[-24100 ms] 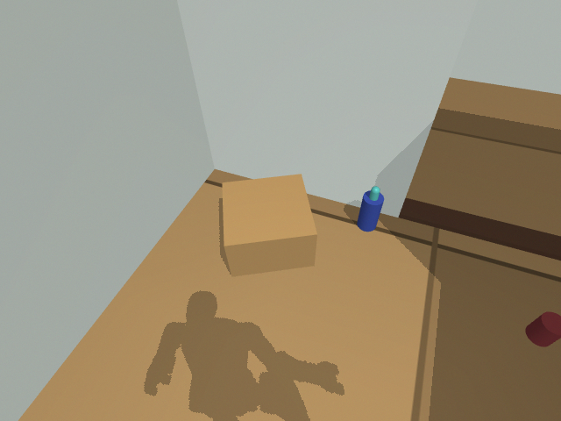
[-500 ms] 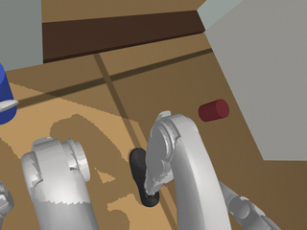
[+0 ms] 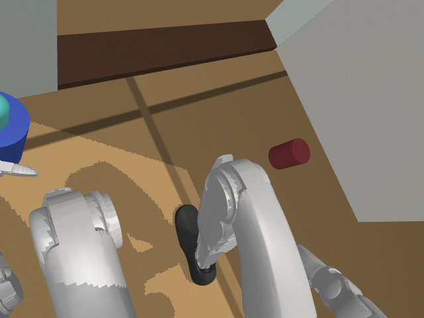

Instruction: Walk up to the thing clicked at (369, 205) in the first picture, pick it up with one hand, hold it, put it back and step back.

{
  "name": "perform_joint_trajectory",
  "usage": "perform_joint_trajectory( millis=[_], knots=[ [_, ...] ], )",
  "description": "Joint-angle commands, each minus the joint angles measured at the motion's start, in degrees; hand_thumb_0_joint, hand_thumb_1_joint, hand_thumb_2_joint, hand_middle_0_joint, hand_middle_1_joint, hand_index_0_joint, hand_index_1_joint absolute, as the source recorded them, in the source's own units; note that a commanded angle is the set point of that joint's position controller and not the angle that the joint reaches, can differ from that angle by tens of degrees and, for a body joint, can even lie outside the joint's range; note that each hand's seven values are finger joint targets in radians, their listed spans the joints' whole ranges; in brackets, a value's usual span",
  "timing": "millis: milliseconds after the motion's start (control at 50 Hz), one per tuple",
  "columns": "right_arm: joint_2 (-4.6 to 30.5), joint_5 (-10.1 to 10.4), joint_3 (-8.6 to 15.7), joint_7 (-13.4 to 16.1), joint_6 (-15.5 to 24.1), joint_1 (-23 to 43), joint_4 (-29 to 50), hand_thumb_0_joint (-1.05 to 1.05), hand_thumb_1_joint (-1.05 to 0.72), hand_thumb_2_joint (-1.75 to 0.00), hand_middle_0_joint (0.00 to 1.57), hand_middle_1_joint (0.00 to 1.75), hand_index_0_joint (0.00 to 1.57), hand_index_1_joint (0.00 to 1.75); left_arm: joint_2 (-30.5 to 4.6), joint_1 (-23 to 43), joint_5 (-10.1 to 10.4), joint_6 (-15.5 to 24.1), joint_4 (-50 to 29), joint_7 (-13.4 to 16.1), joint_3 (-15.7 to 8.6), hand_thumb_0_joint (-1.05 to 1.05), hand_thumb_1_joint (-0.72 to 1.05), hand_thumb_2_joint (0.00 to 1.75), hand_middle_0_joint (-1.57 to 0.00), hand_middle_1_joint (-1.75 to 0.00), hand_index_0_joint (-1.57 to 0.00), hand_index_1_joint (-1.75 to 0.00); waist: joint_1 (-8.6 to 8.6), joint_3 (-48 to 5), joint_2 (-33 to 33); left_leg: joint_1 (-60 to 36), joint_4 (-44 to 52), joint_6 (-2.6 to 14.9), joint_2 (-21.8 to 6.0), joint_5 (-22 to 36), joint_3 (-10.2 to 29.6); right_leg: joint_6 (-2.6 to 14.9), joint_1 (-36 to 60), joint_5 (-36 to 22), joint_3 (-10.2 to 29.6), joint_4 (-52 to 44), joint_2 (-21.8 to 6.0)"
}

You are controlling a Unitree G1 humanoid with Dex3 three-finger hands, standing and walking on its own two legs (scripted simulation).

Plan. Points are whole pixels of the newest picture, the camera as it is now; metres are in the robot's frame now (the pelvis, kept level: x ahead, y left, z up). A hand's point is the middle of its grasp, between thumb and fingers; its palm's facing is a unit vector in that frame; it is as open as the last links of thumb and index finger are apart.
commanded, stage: withdraw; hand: left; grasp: from the side
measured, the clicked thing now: out of the picture +0.44 +0.27 -0.18
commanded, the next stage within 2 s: home in 0.24 s
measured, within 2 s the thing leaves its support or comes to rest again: rests again in 0.06 s
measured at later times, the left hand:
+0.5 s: hand out of the picture +0.41 +0.37 -0.09, palm faces +0.25 -0.92 -0.31, open 14.6 cm
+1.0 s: hand out of the picture +0.33 +0.35 +0.07, palm faces +0.23 -0.82 -0.52, open 16.7 cm
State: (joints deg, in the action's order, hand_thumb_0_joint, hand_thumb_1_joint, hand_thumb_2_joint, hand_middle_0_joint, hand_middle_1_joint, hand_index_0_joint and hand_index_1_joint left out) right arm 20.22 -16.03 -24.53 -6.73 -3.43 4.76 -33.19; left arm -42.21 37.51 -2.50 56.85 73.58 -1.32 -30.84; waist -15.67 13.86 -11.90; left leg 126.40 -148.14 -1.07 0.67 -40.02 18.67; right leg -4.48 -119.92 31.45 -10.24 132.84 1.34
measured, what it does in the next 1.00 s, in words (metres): rises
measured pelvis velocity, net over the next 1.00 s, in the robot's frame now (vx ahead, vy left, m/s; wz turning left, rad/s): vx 0.03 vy -0.01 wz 0.16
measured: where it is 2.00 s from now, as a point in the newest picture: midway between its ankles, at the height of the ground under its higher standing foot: (149, 288)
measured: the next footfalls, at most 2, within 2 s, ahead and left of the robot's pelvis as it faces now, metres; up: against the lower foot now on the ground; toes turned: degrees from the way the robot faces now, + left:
none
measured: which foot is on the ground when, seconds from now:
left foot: down 0.00-1.00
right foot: down 0.00-1.00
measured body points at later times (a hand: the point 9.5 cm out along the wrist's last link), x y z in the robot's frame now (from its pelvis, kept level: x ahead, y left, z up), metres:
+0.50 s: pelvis +0.00 +0.00 +0.03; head +0.20 +0.14 +0.41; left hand +0.39 +0.41 -0.07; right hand +0.16 -0.26 -0.05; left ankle +0.08 +0.12 -0.27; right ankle +0.16 -0.13 -0.27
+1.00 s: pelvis +0.03 -0.01 +0.17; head +0.23 +0.06 +0.57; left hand +0.31 +0.40 +0.10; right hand +0.20 -0.23 +0.04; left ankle +0.08 +0.12 -0.27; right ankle +0.15 -0.13 -0.27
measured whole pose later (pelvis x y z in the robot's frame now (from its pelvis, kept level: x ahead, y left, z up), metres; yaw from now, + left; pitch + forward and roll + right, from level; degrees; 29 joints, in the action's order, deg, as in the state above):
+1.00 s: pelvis +0.03 -0.01 +0.17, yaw +9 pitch +34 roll -5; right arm 13.0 2.6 -1.8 1.8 -8.3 -7.6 -32.7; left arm -30.4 14.2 -5.7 3.9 33.2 2.7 -17.6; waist -4.3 -8.3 0.9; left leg 107.2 -111.9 -0.2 -1.8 -39.1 4.6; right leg -2.5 -106.3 34.5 -1.4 106.7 -1.8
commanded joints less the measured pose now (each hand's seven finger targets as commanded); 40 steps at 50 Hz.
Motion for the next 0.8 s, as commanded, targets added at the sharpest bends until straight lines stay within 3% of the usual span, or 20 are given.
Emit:
perform_joint_trajectory(
  millis=[0, 40, 60, 100, 120, 220, 260, 320, 340, 360, 400, 440, 460, 480, 540, 580, 640, 660, 720, 780],
  knots=[
    [19.0, 1.3, 9.0, 1.8, -1.6, -6.2, 0.8, 0.0, -0.9, -0.9, 0.2, 0.3, 0.2, 0.3, -29.7, 25.3, 8.6, 2.7, -30.5, 6.3, -11.6, 0.0, -0.49, 0.09, -0.05, -0.01, -0.04, -0.02, 2.72, -51.6, 43.5, -30.9, 24.4, -1.01, -2.5, 9.2, -7.8, 5.67, 20.6, -7.3, -2.8, -8.4, 0.9],
    [17.8, 2.0, 9.7, 2.4, -2.4, -6.3, 1.2, 0.0, -0.91, -0.91, 0.2, 0.3, 0.2, 0.3, -25.6, 21.2, 8.4, -0.8, -27.2, 6.1, -8.8, 0.0, -0.45, 0.11, -0.05, -0.02, -0.03, -0.03, 2.8, -51.4, 42.9, -30.2, 25.5, -0.85, -2.4, 9.9, -8.6, 5.92, 20.3, -7.3, -1.8, -9.4, 0.6],
    [17.7, 2.3, 10.2, 2.8, -2.7, -6.9, 0.7, 0.0, -0.91, -0.91, 0.2, 0.3, 0.2, 0.3, -27.2, 22.8, 8.3, -1.5, -30.2, 6.3, -9.5, 0.0, -0.43, 0.12, -0.04, -0.03, -0.03, -0.04, 3.36, -51.4, 43.9, -30.1, 25.8, -0.81, -2.4, 10.2, -8.8, 6.02, 20.0, -7.5, -1.4, -9.5, 0.5],
    [17.3, 3.0, 10.7, 3.4, -3.2, -7.0, 0.4, 0.0, -0.91, -0.91, 0.2, 0.3, 0.2, 0.3, -25.6, 22.1, 7.5, -3.8, -27.0, 6.0, -7.3, 0.0, -0.4, 0.13, -0.03, -0.03, -0.02, -0.04, 2.73, -50.0, 42.6, -30.4, 26.2, -0.59, -2.5, 11.0, -8.9, 6.12, 17.7, -7.7, -1.1, -10.2, 0.3],
    [17.1, 3.2, 11.0, 3.6, -3.6, -7.7, -0.5, 0.0, -0.9, -0.91, 0.2, 0.3, 0.2, 0.3, -27.9, 25.9, 7.4, -3.7, -30.4, 6.1, -8.0, 0.0, -0.41, 0.13, -0.03, -0.03, -0.02, -0.04, 2.55, -49.6, 43.7, -29.5, 26.3, -0.51, -2.6, 9.8, -9.0, 6.25, 16.9, -7.0, -1.0, -10.0, 0.2],
    [16.8, 4.6, 10.5, 4.2, -3.2, -7.9, -2.3, 0.0, -0.88, -0.9, 0.2, 0.3, 0.2, 0.3, -22.2, 27.9, 9.9, -4.1, -17.1, 3.6, -5.1, 0.0, -0.38, 0.12, -0.02, -0.03, -0.02, -0.03, -1.72, -41.9, 31.7, -20.1, 24.7, 1.28, -2.0, 2.7, -9.0, 5.27, 17.0, -2.4, -1.4, -12.6, 0.4],
    [17.1, 5.0, 10.3, 4.3, -2.9, -7.5, -3.1, 0.0, -0.86, -0.9, 0.2, 0.3, 0.2, 0.3, -27.1, 32.6, 10.3, -2.3, -17.9, 2.6, -6.8, 0.0, -0.36, 0.13, -0.01, -0.03, -0.01, -0.02, -1.25, -42.2, 30.5, -19.6, 24.9, 1.6, -2.0, 0.3, -9.0, 5.21, 16.9, 0.0, -1.5, -12.9, 0.3],
    [18.1, 5.2, 10.1, 4.3, -2.7, -6.9, -3.4, 0.0, -0.86, -0.9, 0.21, 0.3, 0.2, 0.3, -30.2, 33.7, 10.5, -0.6, -15.0, 1.1, -8.9, 0.0, -0.4, 0.05, -0.04, 0.0, -0.02, 0.0, -0.7, -44.8, 30.5, -22.7, 25.5, 1.18, -2.2, 1.0, -8.3, 5.18, 16.5, 0.1, -1.8, -11.9, 0.3],
    [17.6, 7.4, 14.0, 5.4, -3.3, -9.0, -5.0, 0.0, -0.94, -0.92, 0.21, 0.3, 0.2, 0.3, -49.5, 30.7, -4.8, -7.5, -9.0, 1.6, -8.3, 0.0, -0.48, 0.08, -0.07, -0.06, -0.06, -0.07, 2.36, -45.9, 39.1, -28.6, 29.3, 1.19, -1.8, 1.5, -10.6, 5.88, 11.9, 0.7, 0.0, -12.0, 0.2],
    [16.8, 7.5, 13.1, 5.5, -4.0, -9.5, -3.6, 0.0, -0.96, -0.92, 0.21, 0.3, 0.2, 0.3, -44.0, 33.1, -3.3, -9.8, -11.8, 1.6, -7.3, 0.0, -0.52, 0.08, -0.07, -0.04, -0.06, -0.06, 1.22, -46.4, 39.9, -29.3, 30.9, 0.93, -2.5, 0.8, -9.9, 5.9, 11.5, 0.9, -0.4, -11.6, 0.2],
    [16.6, 7.7, 13.6, 5.3, -4.9, -9.1, -3.4, 0.0, -0.89, -0.9, 0.2, 0.3, 0.2, 0.3, -40.3, 34.3, -4.2, -11.5, -11.8, 1.6, -6.2, 0.0, -0.36, 0.19, -0.07, -0.09, -0.07, -0.09, -0.38, -47.1, 39.8, -28.3, 30.0, 1.03, -2.3, 0.0, -10.9, 5.59, 11.2, 0.6, -0.4, -11.5, 0.3],
    [15.3, 8.2, 13.8, 5.4, -4.7, -9.5, -4.2, 0.0, -0.89, -0.9, 0.2, 0.3, 0.2, 0.3, -30.3, 30.8, -5.1, -15.1, -2.8, 0.5, 0.1, 0.0, -0.28, 0.22, -0.08, -0.1, -0.08, -0.1, -1.76, -43.1, 35.6, -24.2, 29.5, 1.43, -2.1, -1.7, -11.4, 5.57, 9.1, 1.9, -0.5, -12.0, 0.4],
    [15.4, 8.3, 14.6, 5.4, -4.8, -9.8, -3.8, 0.0, -0.89, -0.9, 0.2, 0.3, 0.2, 0.3, -32.4, 30.6, -5.9, -16.1, -3.6, 0.6, -0.2, 0.0, -0.29, 0.21, -0.08, -0.1, -0.08, -0.1, -1.44, -43.2, 32.9, -21.9, 28.1, 1.93, -1.9, -2.7, -12.3, 5.46, 9.7, 3.2, 0.1, -13.4, 0.5],
    [15.6, 8.5, 15.2, 5.4, -5.1, -11.4, -4.1, 0.0, -0.89, -0.9, 0.2, 0.3, 0.2, 0.3, -36.0, 32.6, -7.0, -16.9, -6.6, 0.7, -1.2, 0.0, -0.28, 0.22, -0.08, -0.11, -0.08, -0.11, -0.56, -44.3, 32.7, -21.8, 28.1, 2.03, -1.8, -2.7, -12.7, 5.44, 10.1, 3.5, 0.5, -13.8, 0.3],
    [15.3, 9.1, 17.1, 5.1, -5.8, -13.9, -3.0, 0.0, -0.89, -0.9, 0.2, 0.3, 0.2, 0.3, -37.7, 32.6, -9.7, -20.7, -8.2, 0.1, -1.7, 0.0, -0.23, 0.32, -0.11, -0.18, -0.1, -0.18, 2.24, -48.1, 34.1, -24.0, 30.0, 1.9, -1.8, -2.7, -13.3, 5.59, 10.2, 3.7, 1.2, -13.5, -0.2],
    [14.1, 10.1, 18.8, 4.9, -6.1, -15.1, -1.3, 0.0, -0.89, -0.9, 0.2, 0.3, 0.2, 0.3, -33.2, 26.7, -10.5, -24.2, -8.8, -0.4, -0.3, 0.0, -0.24, 0.33, -0.11, -0.19, -0.11, -0.19, 3.69, -51.4, 32.0, -25.3, 31.7, 1.97, -1.5, -1.0, -14.0, 5.69, 12.3, 3.0, 1.8, -14.7, -0.2],
    [12.6, 12.3, 22.4, 5.0, -6.8, -17.4, 1.5, 0.0, -0.89, -0.9, 0.2, 0.3, 0.2, 0.3, -29.9, 14.5, -10.2, -29.8, -19.6, -0.6, -0.9, 0.0, -0.25, 0.33, -0.11, -0.18, -0.1, -0.19, 9.9, -60.0, 34.6, -31.4, 36.3, 1.29, -0.9, 3.9, -15.3, 6.44, 15.2, 0.7, 3.7, -16.4, -0.8],
    [12.0, 13.0, 23.4, 5.3, -7.1, -18.2, 2.1, 0.0, -0.89, -0.9, 0.2, 0.3, 0.2, 0.3, -29.2, 12.0, -9.8, -32.0, -24.5, -0.4, -0.9, 0.0, -0.28, 0.27, -0.1, -0.15, -0.09, -0.15, 10.89, -62.9, 35.0, -33.6, 37.8, 1.21, -0.8, 5.3, -15.4, 6.55, 16.9, 0.0, 4.0, -17.6, -0.8],
    [9.7, 15.3, 25.6, 6.4, -7.2, -18.9, 3.6, 0.0, -0.89, -0.9, 0.2, 0.3, 0.2, 0.3, -19.2, 3.7, -7.8, -38.2, -35.3, 0.4, 3.5, 0.0, -0.4, 0.21, -0.08, -0.13, -0.08, -0.13, 9.83, -60.3, 30.9, -35.8, 42.0, 1.46, -0.8, 5.5, -14.4, 6.48, 17.8, 0.0, 4.5, -23.1, -0.9],
    [8.3, 16.7, 27.3, 7.3, -6.7, -18.8, 4.9, 0.0, -0.89, -0.9, 0.2, 0.3, 0.2, 0.3, -13.8, -6.2, -5.9, -43.4, -43.5, 2.1, 4.5, 0.0, -0.5, 0.15, -0.07, -0.12, -0.07, -0.12, 11.72, -59.9, 27.8, -38.0, 46.3, 1.74, -1.2, 4.4, -13.6, 6.64, 20.3, 1.2, 4.9, -27.4, -0.8]
  ],
)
